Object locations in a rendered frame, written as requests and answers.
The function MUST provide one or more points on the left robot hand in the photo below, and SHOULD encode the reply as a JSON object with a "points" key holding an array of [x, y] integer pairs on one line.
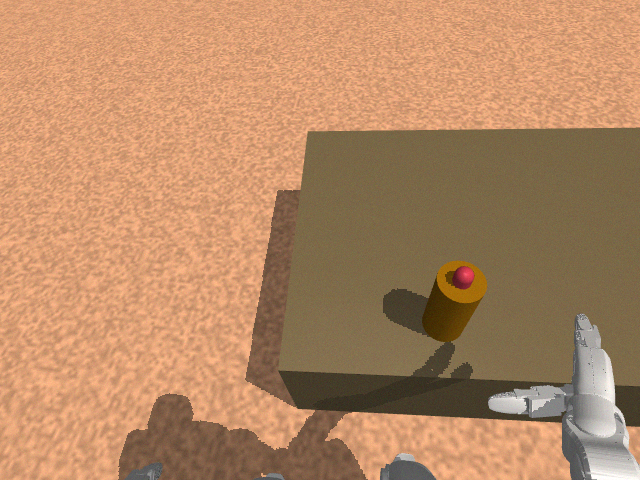
{"points": [[149, 472]]}

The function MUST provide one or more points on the right robot arm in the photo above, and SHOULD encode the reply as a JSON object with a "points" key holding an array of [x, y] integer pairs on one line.
{"points": [[595, 440]]}

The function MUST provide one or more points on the right robot hand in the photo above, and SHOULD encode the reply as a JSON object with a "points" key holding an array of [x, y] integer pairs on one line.
{"points": [[592, 374]]}

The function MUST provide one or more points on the bottle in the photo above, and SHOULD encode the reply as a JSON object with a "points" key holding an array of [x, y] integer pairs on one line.
{"points": [[457, 291]]}

